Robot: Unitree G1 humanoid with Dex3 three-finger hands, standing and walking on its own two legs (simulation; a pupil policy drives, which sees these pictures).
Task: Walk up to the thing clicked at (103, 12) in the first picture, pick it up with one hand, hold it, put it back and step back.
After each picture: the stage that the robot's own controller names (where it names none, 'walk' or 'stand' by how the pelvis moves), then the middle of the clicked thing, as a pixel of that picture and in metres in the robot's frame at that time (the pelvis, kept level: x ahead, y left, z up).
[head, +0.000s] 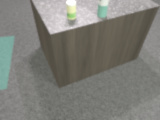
stand; out of the picture +1.08 -0.14 -0.01
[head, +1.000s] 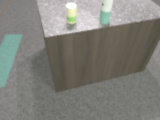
rise first; (106, 4) +0.99 -0.10 +0.02
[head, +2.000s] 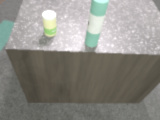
rise first; (95, 23) +0.67 +0.01 +0.03
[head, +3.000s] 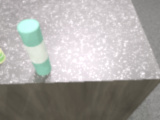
rise first; (37, 51) +0.47 +0.20 +0.02
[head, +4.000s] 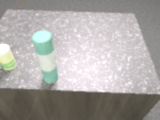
stand; (47, 59) +0.48 +0.17 +0.00
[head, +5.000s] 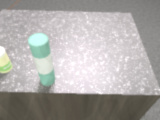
stand; (43, 62) +0.47 +0.18 -0.01
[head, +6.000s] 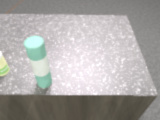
stand; (40, 64) +0.47 +0.19 -0.01
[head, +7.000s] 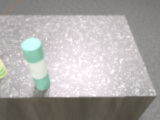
stand; (37, 66) +0.46 +0.20 -0.01
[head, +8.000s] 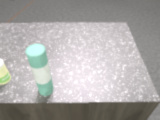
rise first; (41, 72) +0.44 +0.19 -0.01
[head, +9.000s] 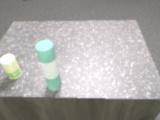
go down; (50, 67) +0.47 +0.18 +0.00
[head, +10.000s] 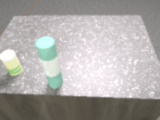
go down; (51, 65) +0.46 +0.18 +0.00
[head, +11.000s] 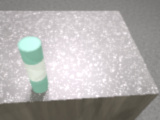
go down; (35, 68) +0.43 +0.16 +0.02
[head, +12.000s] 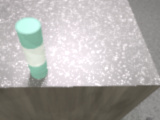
close in; (34, 52) +0.46 +0.16 +0.03
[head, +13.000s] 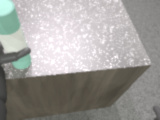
close; (13, 40) +0.48 +0.18 +0.07
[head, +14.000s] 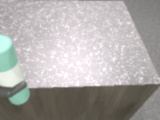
lift; (10, 75) +0.35 +0.22 +0.09
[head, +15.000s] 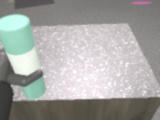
lift; (26, 63) +0.32 +0.17 +0.20
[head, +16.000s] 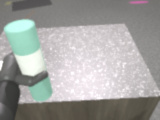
hold; (33, 65) +0.33 +0.15 +0.18
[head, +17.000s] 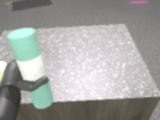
hold; (34, 72) +0.33 +0.15 +0.16
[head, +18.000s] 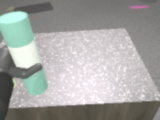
crouch; (27, 58) +0.34 +0.17 +0.21
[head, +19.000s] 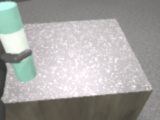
crouch; (16, 46) +0.41 +0.19 +0.18
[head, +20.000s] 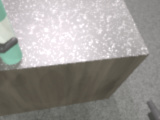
lower; (0, 32) +0.49 +0.20 +0.08
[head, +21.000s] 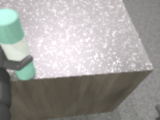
lower; (17, 50) +0.44 +0.18 +0.07
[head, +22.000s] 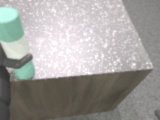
lower; (16, 48) +0.45 +0.18 +0.07
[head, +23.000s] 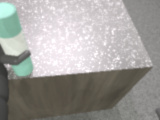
lower; (14, 45) +0.46 +0.19 +0.07
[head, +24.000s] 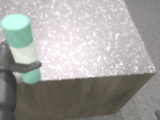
open; (25, 54) +0.43 +0.17 +0.06
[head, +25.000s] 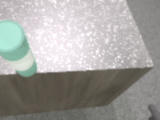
sink last; (19, 55) +0.40 +0.16 +0.07
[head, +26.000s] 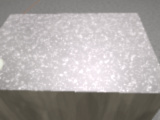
sink last; out of the picture +0.20 +0.29 -0.70
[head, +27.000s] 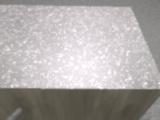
stand; out of the picture +0.01 +0.47 -0.70
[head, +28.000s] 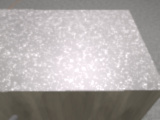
stand; out of the picture -0.18 +0.66 -0.69
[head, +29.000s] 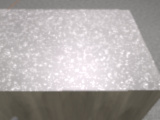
stand; out of the picture -0.36 +0.84 -0.69
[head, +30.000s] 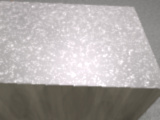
stand; out of the picture -0.51 +1.04 -0.70
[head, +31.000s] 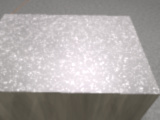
walk; out of the picture -0.67 +1.23 -0.74
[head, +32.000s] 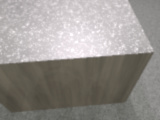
walk; out of the picture -0.83 +1.29 -0.72
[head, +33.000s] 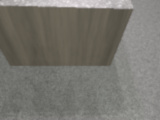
walk; out of the picture -0.60 +1.54 -0.71
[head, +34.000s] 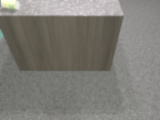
stand; out of the picture -0.56 +1.79 -0.73
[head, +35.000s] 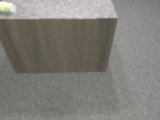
stand; out of the picture -0.74 +1.94 -0.75
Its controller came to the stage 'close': yes
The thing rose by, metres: 0.21
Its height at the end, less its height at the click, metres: -0.74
